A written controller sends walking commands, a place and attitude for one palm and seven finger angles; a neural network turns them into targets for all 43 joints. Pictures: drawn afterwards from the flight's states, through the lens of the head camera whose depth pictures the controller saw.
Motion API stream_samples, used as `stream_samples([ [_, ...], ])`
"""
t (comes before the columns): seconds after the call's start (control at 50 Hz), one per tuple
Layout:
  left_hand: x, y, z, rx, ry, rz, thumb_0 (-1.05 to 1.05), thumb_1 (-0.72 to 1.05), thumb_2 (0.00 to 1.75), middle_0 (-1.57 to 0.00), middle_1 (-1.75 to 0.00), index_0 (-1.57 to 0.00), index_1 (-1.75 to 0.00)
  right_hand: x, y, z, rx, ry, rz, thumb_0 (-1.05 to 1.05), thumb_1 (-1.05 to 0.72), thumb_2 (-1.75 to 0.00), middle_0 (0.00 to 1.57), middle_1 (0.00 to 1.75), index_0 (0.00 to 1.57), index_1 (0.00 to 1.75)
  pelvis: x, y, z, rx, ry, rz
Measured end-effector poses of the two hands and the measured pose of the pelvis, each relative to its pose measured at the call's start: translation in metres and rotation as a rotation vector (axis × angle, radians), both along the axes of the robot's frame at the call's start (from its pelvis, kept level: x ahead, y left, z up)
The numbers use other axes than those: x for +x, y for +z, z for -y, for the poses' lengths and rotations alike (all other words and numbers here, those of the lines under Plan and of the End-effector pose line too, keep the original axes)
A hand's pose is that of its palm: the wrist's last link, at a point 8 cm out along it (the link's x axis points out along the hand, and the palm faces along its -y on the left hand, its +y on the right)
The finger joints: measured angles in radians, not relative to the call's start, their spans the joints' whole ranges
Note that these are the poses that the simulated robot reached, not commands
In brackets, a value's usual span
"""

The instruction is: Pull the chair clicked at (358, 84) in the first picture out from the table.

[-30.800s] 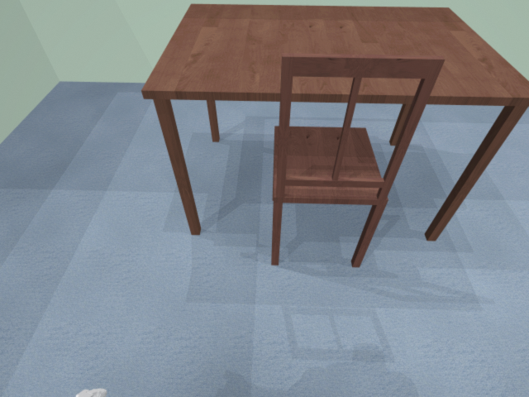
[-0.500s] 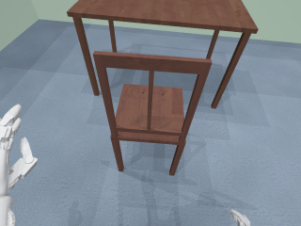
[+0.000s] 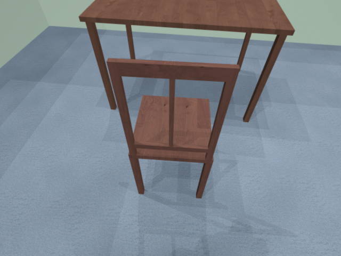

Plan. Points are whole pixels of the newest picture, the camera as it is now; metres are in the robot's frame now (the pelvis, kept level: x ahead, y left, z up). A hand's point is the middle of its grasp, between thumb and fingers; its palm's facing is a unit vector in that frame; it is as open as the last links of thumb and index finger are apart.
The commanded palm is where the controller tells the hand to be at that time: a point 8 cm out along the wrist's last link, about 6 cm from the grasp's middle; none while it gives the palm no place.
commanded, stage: let the arm hang, fingers relaxed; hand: left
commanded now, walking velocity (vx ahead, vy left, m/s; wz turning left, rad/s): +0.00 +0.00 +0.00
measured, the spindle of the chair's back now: (171, 117) +0.58 +0.03 -0.07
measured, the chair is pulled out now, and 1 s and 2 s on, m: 0.54 0.54 0.54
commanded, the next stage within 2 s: look to check the result in 0.58 s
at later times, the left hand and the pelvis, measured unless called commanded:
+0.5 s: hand out of the picture +0.00 +0.15 -0.17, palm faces -0.01 -0.98 -0.17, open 7.3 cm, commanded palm none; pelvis +0.02 -0.01 +0.00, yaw -1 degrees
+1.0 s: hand out of the picture +0.02 +0.15 -0.17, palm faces +0.00 -0.98 -0.19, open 7.3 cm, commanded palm none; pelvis +0.03 -0.01 +0.00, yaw -1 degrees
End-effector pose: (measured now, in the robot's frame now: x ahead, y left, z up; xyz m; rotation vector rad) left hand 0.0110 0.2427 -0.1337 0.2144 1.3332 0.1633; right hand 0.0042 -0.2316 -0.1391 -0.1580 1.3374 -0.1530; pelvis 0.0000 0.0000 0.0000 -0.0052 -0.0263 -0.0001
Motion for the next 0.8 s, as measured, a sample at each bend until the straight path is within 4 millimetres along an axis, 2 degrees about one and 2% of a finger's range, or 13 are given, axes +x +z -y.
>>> stream_samples([
  [0.08,-0.018,0.003,-0.003,0.020,0.011,-0.062,-0.01,0.93,0.89,-0.20,-0.29,-0.20,-0.30,-0.014,-0.005,-0.006,0.027,-0.016,-0.040,0.00,-0.91,-0.90,0.20,0.30,0.20,0.30,0.002,0.001,0.000,0.003,-0.004,-0.003],
  [0.18,-0.024,0.002,0.007,0.003,0.019,-0.091,0.00,0.92,0.89,-0.20,-0.29,-0.20,-0.30,-0.025,-0.008,-0.015,0.053,-0.028,-0.078,0.00,-0.91,-0.90,0.20,0.30,0.20,0.30,0.006,0.001,0.002,0.006,-0.008,-0.006],
  [0.36,-0.010,-0.008,0.038,-0.066,0.002,-0.081,0.01,0.92,0.89,-0.20,-0.29,-0.20,-0.30,-0.026,-0.007,-0.025,0.067,-0.053,-0.087,0.00,-0.91,-0.90,0.20,0.30,0.20,0.30,0.011,0.002,0.004,0.008,-0.017,-0.005],
  [0.8,0.002,-0.008,0.039,-0.061,0.023,-0.088,0.01,0.92,0.89,-0.20,-0.29,-0.20,-0.30,-0.010,-0.006,-0.024,0.058,-0.062,-0.086,0.00,-0.91,-0.90,0.20,0.30,0.20,0.30,0.024,0.003,0.008,0.009,-0.017,-0.007],
])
